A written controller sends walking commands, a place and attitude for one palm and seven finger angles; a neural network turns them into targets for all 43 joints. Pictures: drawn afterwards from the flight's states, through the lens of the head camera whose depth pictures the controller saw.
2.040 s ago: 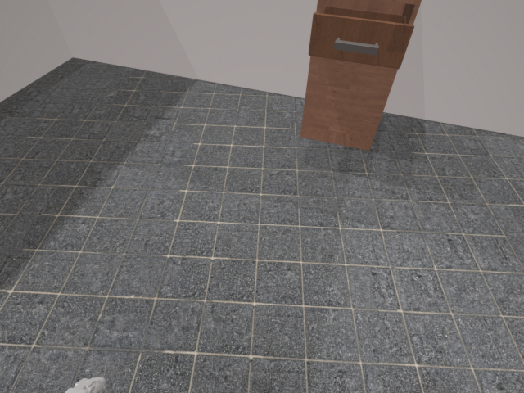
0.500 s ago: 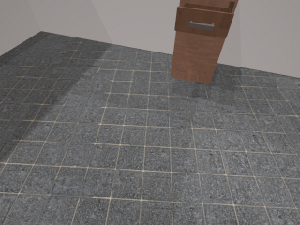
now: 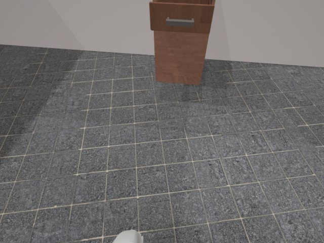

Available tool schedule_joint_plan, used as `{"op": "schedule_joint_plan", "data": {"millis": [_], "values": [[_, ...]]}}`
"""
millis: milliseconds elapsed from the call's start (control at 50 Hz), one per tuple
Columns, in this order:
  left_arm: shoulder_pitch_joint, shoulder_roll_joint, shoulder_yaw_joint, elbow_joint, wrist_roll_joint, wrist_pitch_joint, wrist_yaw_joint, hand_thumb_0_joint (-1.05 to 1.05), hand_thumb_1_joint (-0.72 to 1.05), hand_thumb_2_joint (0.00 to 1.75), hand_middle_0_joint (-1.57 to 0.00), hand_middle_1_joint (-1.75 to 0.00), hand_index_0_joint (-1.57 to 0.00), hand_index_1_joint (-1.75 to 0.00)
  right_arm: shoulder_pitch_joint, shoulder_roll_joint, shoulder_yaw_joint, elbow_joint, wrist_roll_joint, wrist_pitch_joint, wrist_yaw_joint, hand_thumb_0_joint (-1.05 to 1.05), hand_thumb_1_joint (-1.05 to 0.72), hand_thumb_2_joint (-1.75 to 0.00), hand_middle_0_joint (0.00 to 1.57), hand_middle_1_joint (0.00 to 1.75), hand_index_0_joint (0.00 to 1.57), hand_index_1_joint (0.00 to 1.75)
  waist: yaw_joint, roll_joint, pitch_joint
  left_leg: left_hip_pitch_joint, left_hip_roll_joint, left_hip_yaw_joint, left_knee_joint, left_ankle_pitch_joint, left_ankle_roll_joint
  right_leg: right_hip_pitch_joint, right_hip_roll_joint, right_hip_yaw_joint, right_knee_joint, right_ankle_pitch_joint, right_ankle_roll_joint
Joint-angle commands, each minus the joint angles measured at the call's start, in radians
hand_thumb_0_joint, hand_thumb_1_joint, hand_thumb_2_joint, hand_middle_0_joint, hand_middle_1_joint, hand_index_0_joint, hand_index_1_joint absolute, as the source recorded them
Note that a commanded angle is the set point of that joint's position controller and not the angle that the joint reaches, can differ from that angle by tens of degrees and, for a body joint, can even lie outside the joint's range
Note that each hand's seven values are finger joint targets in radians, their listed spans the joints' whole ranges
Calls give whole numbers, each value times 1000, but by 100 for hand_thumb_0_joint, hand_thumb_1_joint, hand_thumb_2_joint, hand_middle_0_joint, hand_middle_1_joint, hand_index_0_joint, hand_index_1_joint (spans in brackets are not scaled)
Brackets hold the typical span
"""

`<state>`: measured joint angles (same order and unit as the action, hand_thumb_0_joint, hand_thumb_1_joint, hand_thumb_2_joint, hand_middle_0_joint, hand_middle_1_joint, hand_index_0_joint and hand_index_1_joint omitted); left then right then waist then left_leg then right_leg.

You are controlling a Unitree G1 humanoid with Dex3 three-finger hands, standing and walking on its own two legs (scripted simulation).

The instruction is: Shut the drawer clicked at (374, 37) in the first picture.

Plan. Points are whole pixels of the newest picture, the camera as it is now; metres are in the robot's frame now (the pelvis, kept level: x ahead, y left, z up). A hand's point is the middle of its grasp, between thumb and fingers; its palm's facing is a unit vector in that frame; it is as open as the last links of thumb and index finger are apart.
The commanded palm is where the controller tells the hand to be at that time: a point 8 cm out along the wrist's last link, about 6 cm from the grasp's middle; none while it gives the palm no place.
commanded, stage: walk to a spot facing it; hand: left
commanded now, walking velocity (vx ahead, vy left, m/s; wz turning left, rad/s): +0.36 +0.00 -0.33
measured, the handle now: (180, 21) +1.31 +0.01 -0.05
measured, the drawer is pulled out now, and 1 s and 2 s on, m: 0.25 0.25 0.25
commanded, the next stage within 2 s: turn to face it in 1.46 s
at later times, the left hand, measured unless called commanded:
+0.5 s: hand (101, 178) +0.33 +0.24 -0.16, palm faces -0.18 -0.96 -0.20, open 7.4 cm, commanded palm none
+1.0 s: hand (135, 136) +0.52 +0.16 -0.18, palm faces -0.30 -0.93 -0.21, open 7.2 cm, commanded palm none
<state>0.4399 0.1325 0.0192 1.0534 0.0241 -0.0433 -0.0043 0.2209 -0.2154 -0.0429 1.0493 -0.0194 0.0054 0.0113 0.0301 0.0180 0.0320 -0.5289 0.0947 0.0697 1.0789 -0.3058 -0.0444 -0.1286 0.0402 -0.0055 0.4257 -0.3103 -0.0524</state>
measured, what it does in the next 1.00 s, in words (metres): walks ahead, turning right: left foot, then right foot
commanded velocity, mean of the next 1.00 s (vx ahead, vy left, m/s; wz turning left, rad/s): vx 0.37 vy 0.00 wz -0.25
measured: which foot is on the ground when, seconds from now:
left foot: up 0.00-0.22, down 0.24-0.74, up 0.76-1.00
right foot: down 0.00-0.24, up 0.26-0.70, down 0.72-1.00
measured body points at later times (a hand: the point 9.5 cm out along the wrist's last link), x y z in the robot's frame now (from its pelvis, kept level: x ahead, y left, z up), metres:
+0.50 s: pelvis +0.21 +0.06 +0.00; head +0.23 +0.07 +0.45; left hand +0.34 +0.29 -0.15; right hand +0.17 -0.18 -0.14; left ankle +0.21 +0.15 -0.74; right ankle +0.22 -0.08 -0.67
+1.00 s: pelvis +0.42 -0.01 +0.00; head +0.44 -0.01 +0.45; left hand +0.53 +0.21 -0.16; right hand +0.37 -0.25 -0.15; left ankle +0.53 +0.09 -0.70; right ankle +0.36 -0.11 -0.74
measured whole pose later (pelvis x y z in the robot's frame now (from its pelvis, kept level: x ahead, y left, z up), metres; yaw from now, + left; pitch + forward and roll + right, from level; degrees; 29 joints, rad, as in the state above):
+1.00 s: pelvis +0.42 -0.01 +0.00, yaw -20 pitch +0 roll -2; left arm 0.27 0.20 0.06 1.06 0.02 -0.05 0.00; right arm 0.24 -0.17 -0.06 1.04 -0.02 -0.02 0.01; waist -0.02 0.02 0.03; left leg -0.51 0.16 0.10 0.85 -0.26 -0.04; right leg -0.15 0.01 -0.11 0.42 -0.27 -0.01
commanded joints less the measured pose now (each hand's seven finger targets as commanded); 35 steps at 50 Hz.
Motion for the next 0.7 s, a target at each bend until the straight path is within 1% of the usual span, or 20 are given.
{"op": "schedule_joint_plan", "data": {"millis": [0,60,120,140,160,180,200,220,240,280,320,360,420,480,540,600,620,640,660,680], "values": [[56,195,47,-22,1,-35,20,0,90,90,-20,-30,-20,-30,-114,-44,-19,-133,1,-42,13,0,-90,-90,20,30,20,30,-10,-120,46,-157,25,-3,-90,103,-9,51,-246,237,-214,297,-138],[66,190,51,-6,3,-33,25,0,90,90,-20,-30,-20,-30,-175,-24,-14,-161,3,-54,20,0,-90,-90,20,30,20,30,11,-139,48,-110,14,17,-248,122,2,72,-231,207,-191,346,-118],[49,201,57,-1,5,-26,26,0,90,90,-20,-30,-20,-30,-181,-25,-14,-169,8,-65,19,0,-90,-90,20,30,20,30,9,-160,60,37,-18,35,-379,99,26,35,-231,207,-160,394,-102],[28,207,61,-1,6,-26,26,0,90,90,-20,-30,-20,-30,-137,-35,-19,-158,7,-70,15,0,-90,-90,20,30,20,30,-16,-157,47,125,-28,37,-430,93,33,15,-233,205,-113,429,-96],[8,210,66,-6,1,-26,25,0,90,90,-20,-30,-20,-30,-44,-51,-24,-128,4,-75,5,0,-90,-90,20,30,20,30,-60,-137,11,260,-57,57,-505,130,39,-11,-195,171,-15,503,-78],[-2,200,68,-9,-4,-24,22,0,90,90,-20,-30,-20,-30,105,-91,-32,-81,-1,-80,-10,0,-90,-90,20,30,20,30,-117,-87,-64,462,-47,40,-555,147,52,-70,-152,143,168,517,-56],[43,145,67,-20,-14,-20,13,0,90,90,-20,-30,-20,-30,244,-193,-58,-46,-15,-84,-24,0,-90,-90,20,30,20,30,-156,101,-182,707,157,-207,-594,86,108,-252,-67,81,435,263,-22],[58,102,58,-45,-18,-23,1,0,90,90,-20,-30,-20,-30,335,-272,-70,-30,-17,-82,-25,0,-90,-90,20,30,20,30,-153,320,-246,779,397,-552,-764,31,198,-426,36,-5,764,-255,10],[2,113,50,-68,-12,-22,5,0,90,90,-20,-30,-20,-30,281,-249,-62,-40,-7,-73,-32,0,-90,-90,20,30,20,30,-141,233,-204,678,438,-627,-832,-106,242,-490,-23,64,911,-247,2],[-119,111,57,-76,1,-14,-10,0,90,90,-20,-30,-20,-30,135,-114,-35,-67,-7,-82,-30,0,-90,-90,20,30,20,30,-92,112,8,438,349,-411,-870,-134,208,-548,-116,52,944,-74,8],[-101,84,59,-65,10,13,-22,0,90,90,-20,-30,-20,-30,95,-51,-17,-59,-9,-95,-32,0,-90,-90,20,30,20,30,-36,102,48,291,279,-216,-881,-24,170,-462,-142,37,869,-15,21],[-78,70,57,-67,12,35,-26,0,90,90,-20,-30,-20,-30,80,-51,-19,-57,-7,-102,-34,0,-90,-90,20,30,20,30,-6,91,25,249,245,-96,-891,36,164,-419,-155,16,791,24,33],[-143,70,59,-102,14,48,-33,0,90,90,-20,-30,-20,-30,95,-65,-29,-51,-7,-104,-32,0,-90,-90,20,30,20,30,-8,91,51,285,240,-23,-922,65,178,-454,-174,-9,629,87,53],[-266,72,51,-140,16,43,-39,0,90,90,-20,-30,-20,-30,152,-80,-31,-24,-8,-102,-28,0,-90,-90,20,30,20,30,-42,66,66,367,239,27,-913,156,178,-454,-175,-47,435,120,62],[-360,79,44,-166,12,36,-38,0,90,90,-20,-30,-20,-30,203,-96,-33,-1,-12,-93,-23,0,-90,-90,20,30,20,30,-75,77,69,442,246,50,-880,244,173,-429,-146,-87,311,109,52],[-400,85,44,-170,11,30,-38,0,90,90,-20,-30,-20,-30,231,-107,-30,18,-18,-84,-23,0,-90,-90,20,30,20,30,-82,89,81,488,248,83,-830,338,161,-380,-113,-124,234,79,30],[-388,92,44,-167,11,26,-37,0,90,90,-20,-30,-20,-30,235,-112,-29,22,-18,-81,-24,0,-90,-90,20,30,20,30,-72,93,67,508,243,98,-784,424,153,-335,-94,-140,198,59,18],[-346,106,47,-150,12,19,-34,0,90,90,-20,-30,-20,-30,244,-110,-27,28,-16,-78,-23,0,-90,-90,20,30,20,30,-50,61,34,505,230,120,-690,554,140,-238,-65,-165,144,57,5],[-222,124,54,-106,15,10,-31,0,90,90,-20,-30,-20,-30,228,-117,-22,27,-10,-76,-23,0,-90,-90,20,30,20,30,12,53,-33,471,193,165,-525,655,110,-60,-29,-190,82,103,-13],[-70,194,72,-60,17,-1,-21,0,90,90,-20,-30,-20,-30,209,-99,-19,20,2,-79,-14,0,-90,-90,20,30,20,30,84,-13,-128,299,163,195,-296,561,73,207,-118,-79,69,132,-55]]}}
